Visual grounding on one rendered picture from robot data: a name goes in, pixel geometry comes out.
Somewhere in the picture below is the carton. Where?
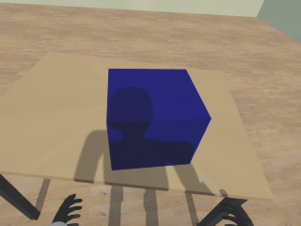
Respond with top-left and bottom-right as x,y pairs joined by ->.
106,69 -> 212,170

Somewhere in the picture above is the robot right hand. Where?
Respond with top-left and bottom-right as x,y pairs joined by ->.
220,199 -> 254,226

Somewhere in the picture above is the table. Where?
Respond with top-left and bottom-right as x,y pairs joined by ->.
0,51 -> 274,226

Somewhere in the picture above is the robot left hand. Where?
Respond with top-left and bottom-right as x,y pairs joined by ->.
52,193 -> 83,226

